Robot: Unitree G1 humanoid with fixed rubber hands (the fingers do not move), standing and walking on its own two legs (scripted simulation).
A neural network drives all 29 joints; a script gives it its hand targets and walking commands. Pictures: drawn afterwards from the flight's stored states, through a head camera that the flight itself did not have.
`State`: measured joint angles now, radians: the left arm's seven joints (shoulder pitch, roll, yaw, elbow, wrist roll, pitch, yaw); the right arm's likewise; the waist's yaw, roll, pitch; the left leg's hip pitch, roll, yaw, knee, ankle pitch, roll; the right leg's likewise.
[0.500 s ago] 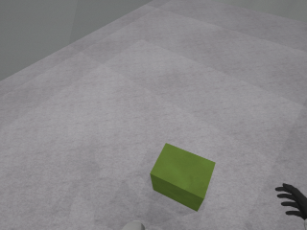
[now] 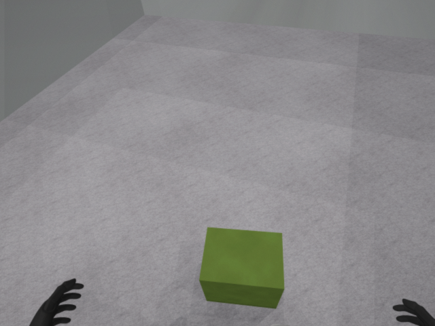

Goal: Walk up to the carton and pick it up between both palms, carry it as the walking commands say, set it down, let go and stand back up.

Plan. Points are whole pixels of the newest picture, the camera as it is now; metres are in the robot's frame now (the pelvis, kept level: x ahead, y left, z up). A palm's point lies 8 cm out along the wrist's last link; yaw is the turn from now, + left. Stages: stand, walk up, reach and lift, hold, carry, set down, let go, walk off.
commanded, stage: walk up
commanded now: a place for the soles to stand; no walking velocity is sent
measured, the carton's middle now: (242, 268) +0.44 -0.03 -0.61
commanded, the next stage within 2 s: none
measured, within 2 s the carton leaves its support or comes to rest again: neither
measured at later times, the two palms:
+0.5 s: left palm (57, 310) +0.18 +0.33 -0.05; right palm out of the picture +0.10 -0.35 -0.06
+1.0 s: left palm (78, 297) +0.20 +0.30 -0.05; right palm out of the picture +0.04 -0.35 -0.07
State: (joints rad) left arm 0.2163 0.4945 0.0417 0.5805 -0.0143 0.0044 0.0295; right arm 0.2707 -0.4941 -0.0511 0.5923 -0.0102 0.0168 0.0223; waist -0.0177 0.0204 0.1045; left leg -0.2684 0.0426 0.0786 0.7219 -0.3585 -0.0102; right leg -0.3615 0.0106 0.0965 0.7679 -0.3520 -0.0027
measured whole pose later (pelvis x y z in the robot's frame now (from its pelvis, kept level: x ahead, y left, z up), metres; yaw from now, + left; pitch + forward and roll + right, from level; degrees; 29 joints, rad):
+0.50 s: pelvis +0.00 +0.01 +0.01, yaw -7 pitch -4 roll +2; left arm 0.16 0.48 0.02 0.75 -0.01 0.01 0.03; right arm 0.15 -0.51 -0.06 0.69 0.02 0.04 0.03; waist -0.03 0.01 0.12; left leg -0.21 0.05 0.17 0.66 -0.38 0.00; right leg -0.35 0.04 0.20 0.71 -0.29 0.03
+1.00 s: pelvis +0.00 +0.00 +0.02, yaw -11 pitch -4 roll +1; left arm 0.11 0.46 0.03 0.87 -0.01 0.01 0.02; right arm 0.14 -0.46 -0.07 0.84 0.01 0.02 0.03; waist -0.03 0.00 0.11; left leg -0.13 0.09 0.23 0.55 -0.34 -0.02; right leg -0.29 0.06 0.17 0.60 -0.23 0.00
